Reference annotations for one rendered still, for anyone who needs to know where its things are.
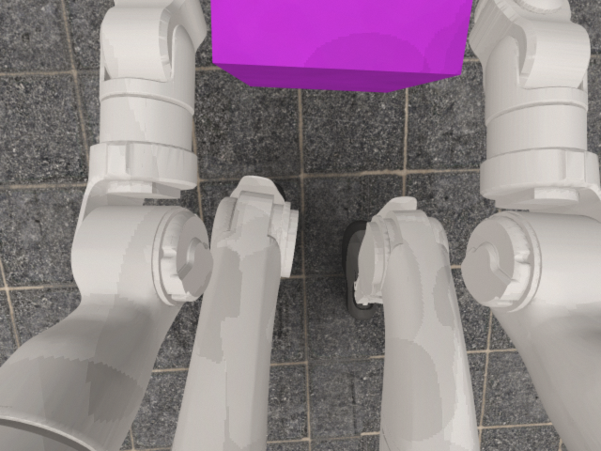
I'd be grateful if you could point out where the carton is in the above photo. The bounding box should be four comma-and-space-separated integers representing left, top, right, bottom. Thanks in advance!
210, 0, 472, 93

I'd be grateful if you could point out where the robot thigh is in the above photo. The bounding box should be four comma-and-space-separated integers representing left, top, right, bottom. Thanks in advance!
171, 191, 299, 451
362, 210, 480, 451

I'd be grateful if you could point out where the robot left upper arm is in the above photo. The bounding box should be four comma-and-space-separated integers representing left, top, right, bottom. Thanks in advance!
0, 205, 214, 451

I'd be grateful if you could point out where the left robot thigh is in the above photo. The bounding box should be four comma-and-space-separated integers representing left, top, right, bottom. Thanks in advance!
171, 191, 299, 451

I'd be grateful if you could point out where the right robot forearm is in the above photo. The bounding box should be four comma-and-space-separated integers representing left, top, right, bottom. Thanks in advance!
469, 0, 601, 222

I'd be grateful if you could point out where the left robot forearm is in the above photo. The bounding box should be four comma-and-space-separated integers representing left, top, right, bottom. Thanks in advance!
71, 0, 208, 282

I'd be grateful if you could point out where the right robot thigh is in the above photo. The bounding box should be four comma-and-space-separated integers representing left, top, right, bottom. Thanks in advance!
362, 210, 480, 451

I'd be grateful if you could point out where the robot right upper arm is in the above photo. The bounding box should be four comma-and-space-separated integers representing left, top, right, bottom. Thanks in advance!
461, 210, 601, 451

